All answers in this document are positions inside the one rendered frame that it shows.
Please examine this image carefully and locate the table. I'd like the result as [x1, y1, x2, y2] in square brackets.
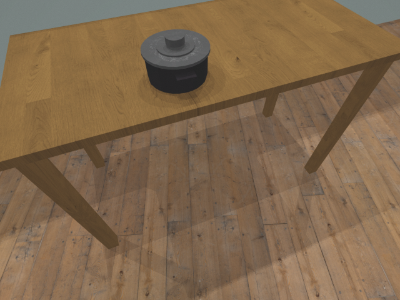
[0, 0, 400, 249]

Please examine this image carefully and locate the pot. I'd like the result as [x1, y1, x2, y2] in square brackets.
[145, 57, 208, 94]

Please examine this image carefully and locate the lid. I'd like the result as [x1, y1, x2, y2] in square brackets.
[141, 29, 210, 69]

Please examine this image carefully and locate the knob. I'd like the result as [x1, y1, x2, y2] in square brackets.
[164, 31, 185, 48]

